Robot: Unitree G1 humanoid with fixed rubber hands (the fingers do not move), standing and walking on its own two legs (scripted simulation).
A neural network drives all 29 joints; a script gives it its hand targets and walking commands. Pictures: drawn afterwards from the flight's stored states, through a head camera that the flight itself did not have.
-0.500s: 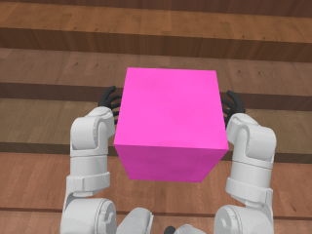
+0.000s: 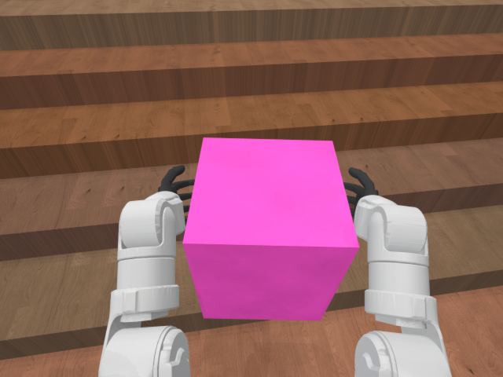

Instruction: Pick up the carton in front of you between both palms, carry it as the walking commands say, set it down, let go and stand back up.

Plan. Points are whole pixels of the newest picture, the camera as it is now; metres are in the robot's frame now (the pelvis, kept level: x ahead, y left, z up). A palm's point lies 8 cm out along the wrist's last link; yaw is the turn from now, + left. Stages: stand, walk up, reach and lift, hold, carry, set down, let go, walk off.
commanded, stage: carry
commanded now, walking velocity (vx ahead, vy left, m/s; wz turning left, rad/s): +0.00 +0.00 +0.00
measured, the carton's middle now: (264, 233) +0.34 +0.00 +0.06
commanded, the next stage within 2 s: none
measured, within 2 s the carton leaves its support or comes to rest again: neither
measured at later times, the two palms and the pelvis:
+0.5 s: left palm (176, 205) +0.34 +0.14 +0.13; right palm (368, 209) +0.34 -0.16 +0.13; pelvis +0.01 -0.01 +0.00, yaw +0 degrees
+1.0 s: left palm (176, 211) +0.33 +0.14 +0.13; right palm (372, 214) +0.33 -0.16 +0.13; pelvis +0.00 -0.01 +0.00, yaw +0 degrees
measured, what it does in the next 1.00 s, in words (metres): stands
